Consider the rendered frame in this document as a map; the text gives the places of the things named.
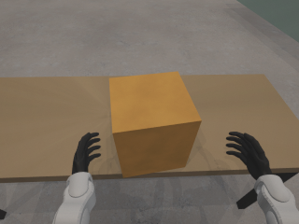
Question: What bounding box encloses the robot left hand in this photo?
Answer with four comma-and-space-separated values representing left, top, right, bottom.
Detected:
72, 133, 101, 175

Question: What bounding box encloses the left robot forearm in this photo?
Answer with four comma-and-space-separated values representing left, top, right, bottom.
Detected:
52, 172, 96, 224

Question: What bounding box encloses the table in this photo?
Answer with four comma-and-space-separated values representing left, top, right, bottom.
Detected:
0, 74, 299, 220

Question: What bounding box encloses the carton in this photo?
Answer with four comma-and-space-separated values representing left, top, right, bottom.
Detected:
109, 71, 202, 178

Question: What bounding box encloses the right robot forearm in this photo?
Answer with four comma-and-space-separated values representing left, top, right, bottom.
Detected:
254, 175, 299, 224

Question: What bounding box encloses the robot right hand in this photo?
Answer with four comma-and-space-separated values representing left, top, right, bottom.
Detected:
226, 132, 273, 180

